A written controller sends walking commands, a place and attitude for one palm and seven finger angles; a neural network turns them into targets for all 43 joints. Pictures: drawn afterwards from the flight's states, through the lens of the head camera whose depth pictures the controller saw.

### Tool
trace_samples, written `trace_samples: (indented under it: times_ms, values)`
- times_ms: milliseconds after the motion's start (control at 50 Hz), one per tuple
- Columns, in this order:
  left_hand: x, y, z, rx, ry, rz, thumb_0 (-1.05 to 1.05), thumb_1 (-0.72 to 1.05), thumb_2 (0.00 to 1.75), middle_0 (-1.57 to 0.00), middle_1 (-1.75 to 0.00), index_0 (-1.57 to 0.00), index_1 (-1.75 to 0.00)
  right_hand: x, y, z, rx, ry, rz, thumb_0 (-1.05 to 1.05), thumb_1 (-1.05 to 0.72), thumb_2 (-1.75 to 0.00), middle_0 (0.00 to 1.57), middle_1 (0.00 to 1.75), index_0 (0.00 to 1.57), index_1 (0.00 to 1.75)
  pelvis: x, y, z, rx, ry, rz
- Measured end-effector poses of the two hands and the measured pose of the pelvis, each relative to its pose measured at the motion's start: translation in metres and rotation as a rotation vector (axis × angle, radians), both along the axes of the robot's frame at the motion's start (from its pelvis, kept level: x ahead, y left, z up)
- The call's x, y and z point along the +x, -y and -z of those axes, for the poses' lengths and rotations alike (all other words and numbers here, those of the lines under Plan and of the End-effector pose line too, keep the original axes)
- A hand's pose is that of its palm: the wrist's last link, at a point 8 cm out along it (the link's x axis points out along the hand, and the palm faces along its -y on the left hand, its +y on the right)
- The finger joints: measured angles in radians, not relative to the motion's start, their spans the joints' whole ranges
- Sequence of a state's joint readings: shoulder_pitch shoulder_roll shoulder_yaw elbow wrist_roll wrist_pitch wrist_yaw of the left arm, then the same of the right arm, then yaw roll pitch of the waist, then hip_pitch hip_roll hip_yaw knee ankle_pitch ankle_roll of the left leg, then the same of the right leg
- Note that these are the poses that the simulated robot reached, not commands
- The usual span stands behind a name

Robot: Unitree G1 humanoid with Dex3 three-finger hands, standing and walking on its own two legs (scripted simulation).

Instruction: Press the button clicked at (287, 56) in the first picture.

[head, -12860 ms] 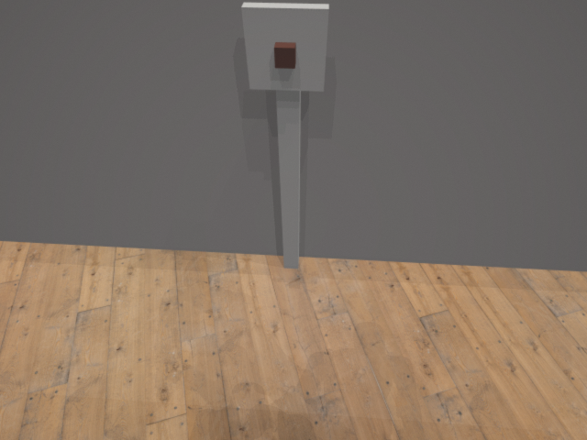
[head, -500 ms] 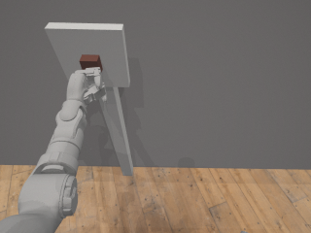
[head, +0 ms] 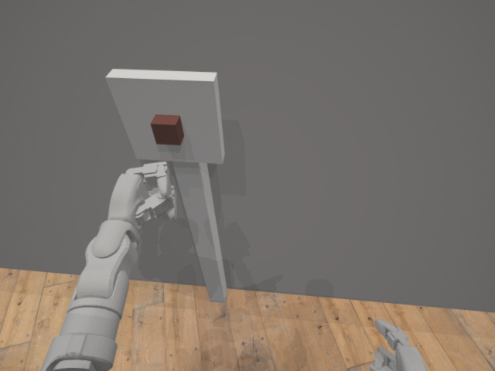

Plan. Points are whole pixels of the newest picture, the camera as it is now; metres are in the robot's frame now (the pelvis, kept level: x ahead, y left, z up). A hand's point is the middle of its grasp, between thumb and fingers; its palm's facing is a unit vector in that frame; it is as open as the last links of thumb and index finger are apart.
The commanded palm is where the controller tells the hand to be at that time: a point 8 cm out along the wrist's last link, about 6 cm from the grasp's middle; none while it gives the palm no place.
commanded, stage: draw the hand back to the body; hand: left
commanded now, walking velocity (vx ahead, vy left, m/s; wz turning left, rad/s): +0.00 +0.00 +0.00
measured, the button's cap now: (168, 128) +0.48 +0.17 +0.15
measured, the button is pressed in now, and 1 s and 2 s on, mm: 0 0 0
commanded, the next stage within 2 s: step back with the hand held close in 1.56 s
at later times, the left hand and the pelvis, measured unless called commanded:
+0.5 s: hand (132, 226) +0.28 +0.18 +0.14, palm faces +0.00 -1.00 -0.03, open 3.1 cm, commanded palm +0.25 +0.23 +0.15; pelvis -0.02 +0.00 +0.01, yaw +0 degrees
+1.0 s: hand (66, 260) +0.21 +0.23 +0.17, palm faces +0.31 -0.91 -0.28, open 3.1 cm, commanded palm +0.16 +0.27 +0.18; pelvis -0.01 +0.02 +0.02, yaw -1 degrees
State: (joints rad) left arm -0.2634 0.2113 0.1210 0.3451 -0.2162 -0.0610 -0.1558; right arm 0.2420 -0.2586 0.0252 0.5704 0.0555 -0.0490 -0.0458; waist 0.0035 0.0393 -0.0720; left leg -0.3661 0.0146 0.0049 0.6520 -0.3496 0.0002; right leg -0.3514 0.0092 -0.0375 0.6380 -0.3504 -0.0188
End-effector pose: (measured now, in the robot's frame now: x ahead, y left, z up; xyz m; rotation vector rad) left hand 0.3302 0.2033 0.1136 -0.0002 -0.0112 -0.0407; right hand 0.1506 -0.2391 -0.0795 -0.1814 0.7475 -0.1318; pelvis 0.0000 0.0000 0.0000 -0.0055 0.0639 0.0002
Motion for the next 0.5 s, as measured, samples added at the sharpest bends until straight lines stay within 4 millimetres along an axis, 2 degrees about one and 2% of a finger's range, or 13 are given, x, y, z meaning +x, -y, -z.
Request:
trace_samples:
  times_ms: [100, 240, 380, 500]
  values:
    - [-0.002, 0.004, -0.005, 0.009, 0.018, 0.002, 0.02, 0.90, 0.90, -1.30, -1.50, -1.30, -1.50, 0.007, -0.004, -0.005, -0.008, 0.028, -0.022, 0.01, -0.91, -0.90, 0.20, 0.30, 0.20, 0.30, -0.006, 0.002, 0.000, 0.000, 0.012, -0.011]
    - [-0.008, 0.008, -0.018, 0.016, 0.042, 0.020, 0.02, 0.90, 0.90, -1.30, -1.50, -1.30, -1.50, -0.004, -0.007, -0.003, 0.020, 0.032, -0.005, 0.01, -0.91, -0.90, 0.20, 0.30, 0.20, 0.30, -0.009, 0.001, -0.002, 0.005, 0.023, 0.006]
    - [-0.041, -0.013, -0.023, 0.016, 0.032, -0.019, 0.02, 0.90, 0.90, -1.30, -1.50, -1.30, -1.50, -0.015, -0.007, -0.005, 0.033, 0.033, 0.011, 0.01, -0.91, -0.90, 0.20, 0.30, 0.20, 0.30, -0.010, 0.002, -0.005, 0.008, 0.055, 0.017]
    - [-0.074, -0.029, -0.028, 0.027, 0.042, -0.038, 0.02, 0.90, 0.90, -1.30, -1.50, -1.30, -1.50, -0.011, -0.006, -0.012, 0.007, 0.071, -0.009, 0.02, -0.91, -0.90, 0.20, 0.30, 0.20, 0.30, -0.016, 0.001, -0.006, 0.000, 0.082, 0.002]
